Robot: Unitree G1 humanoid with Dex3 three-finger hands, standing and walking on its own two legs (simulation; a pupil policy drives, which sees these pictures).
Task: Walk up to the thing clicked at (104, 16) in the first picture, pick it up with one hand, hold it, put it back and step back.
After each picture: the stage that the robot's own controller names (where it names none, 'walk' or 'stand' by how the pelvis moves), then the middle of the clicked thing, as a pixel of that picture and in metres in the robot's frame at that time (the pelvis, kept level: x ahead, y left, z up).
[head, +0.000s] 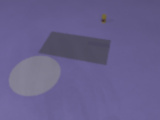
stand; (103, 18) +1.98 -0.36 -0.72
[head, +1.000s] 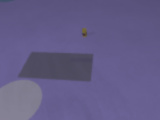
walk; (84, 32) +1.86 +0.04 -0.69
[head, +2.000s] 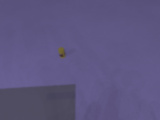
walk; (61, 52) +1.26 +0.32 -0.72
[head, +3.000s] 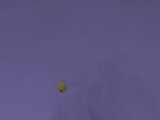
walk; (61, 87) +0.84 +0.28 -0.72
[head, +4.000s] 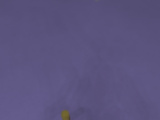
walk; (65, 116) +0.57 +0.19 -0.71
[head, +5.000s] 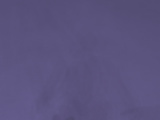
stand; out of the picture +0.44 +0.20 -0.71
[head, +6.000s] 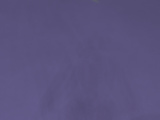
stand; out of the picture +0.40 +0.16 -0.72
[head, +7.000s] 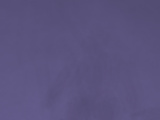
stand; out of the picture +0.40 +0.17 -0.72
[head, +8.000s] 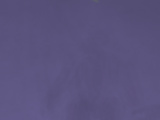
stand; out of the picture +0.36 +0.19 -0.72
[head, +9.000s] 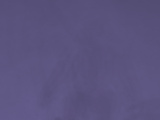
stand; out of the picture +0.37 +0.21 -0.72
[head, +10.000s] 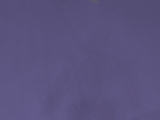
stand; out of the picture +0.35 +0.20 -0.72
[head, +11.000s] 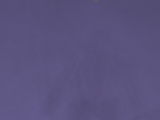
stand; out of the picture +0.36 +0.20 -0.72
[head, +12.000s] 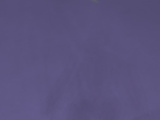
go down; out of the picture +0.36 +0.20 -0.72
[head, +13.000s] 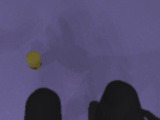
go down; (34, 61) +0.48 +0.16 -0.35
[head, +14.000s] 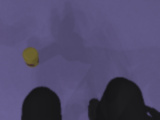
go down; (31, 58) +0.48 +0.16 -0.32
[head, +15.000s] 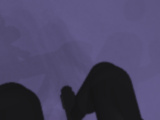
close in; out of the picture +0.49 +0.20 -0.25
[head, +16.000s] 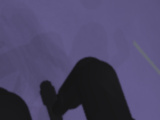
close; out of the picture +0.48 +0.22 -0.25
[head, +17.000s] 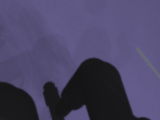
lift; out of the picture +0.45 +0.20 -0.25
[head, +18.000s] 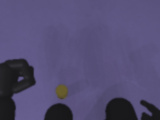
lift; (61, 92) +0.40 +0.10 -0.44
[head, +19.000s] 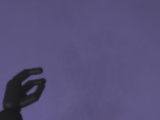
go down; out of the picture +0.34 +0.12 -0.67
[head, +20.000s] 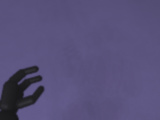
stand; out of the picture +0.35 +0.13 -0.67
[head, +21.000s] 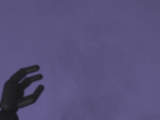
stand; out of the picture +0.35 +0.12 -0.65
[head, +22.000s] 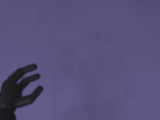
stand; out of the picture +0.34 +0.12 -0.66
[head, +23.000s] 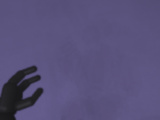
stand; out of the picture +0.35 +0.13 -0.65
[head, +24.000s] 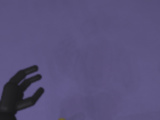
stand; out of the picture +0.35 +0.12 -0.63
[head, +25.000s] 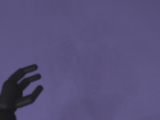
stand; out of the picture +0.34 +0.12 -0.65
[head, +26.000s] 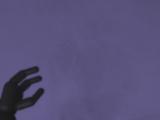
stand; out of the picture +0.34 +0.12 -0.64
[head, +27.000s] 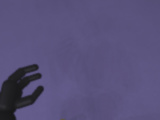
stand; out of the picture +0.35 +0.12 -0.63
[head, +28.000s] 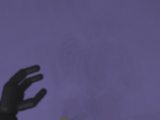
stand; out of the picture +0.36 +0.12 -0.61
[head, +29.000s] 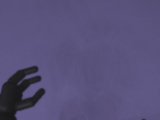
hold; out of the picture +0.36 +0.12 -0.62
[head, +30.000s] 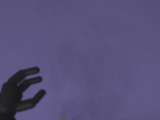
stand; out of the picture +0.36 +0.12 -0.61
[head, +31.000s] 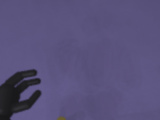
close; out of the picture +0.35 +0.12 -0.61
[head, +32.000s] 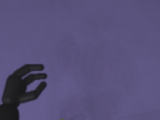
close; out of the picture +0.35 +0.12 -0.63
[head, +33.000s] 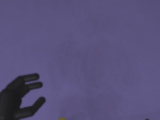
stand; out of the picture +0.35 +0.11 -0.61
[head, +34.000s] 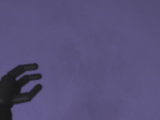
close; out of the picture +0.33 +0.12 -0.67
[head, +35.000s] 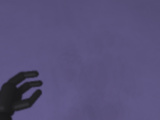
close; out of the picture +0.34 +0.12 -0.67
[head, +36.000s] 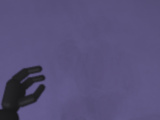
close; out of the picture +0.35 +0.12 -0.65
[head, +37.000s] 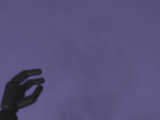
close; out of the picture +0.35 +0.12 -0.64
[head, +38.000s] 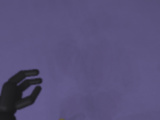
close; out of the picture +0.35 +0.12 -0.63
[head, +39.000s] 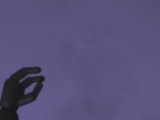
close; out of the picture +0.35 +0.12 -0.65
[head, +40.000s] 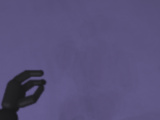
close; out of the picture +0.35 +0.12 -0.64
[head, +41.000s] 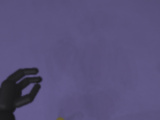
close; out of the picture +0.35 +0.12 -0.64
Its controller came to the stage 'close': yes
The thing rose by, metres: 0.00
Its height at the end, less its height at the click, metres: +0.00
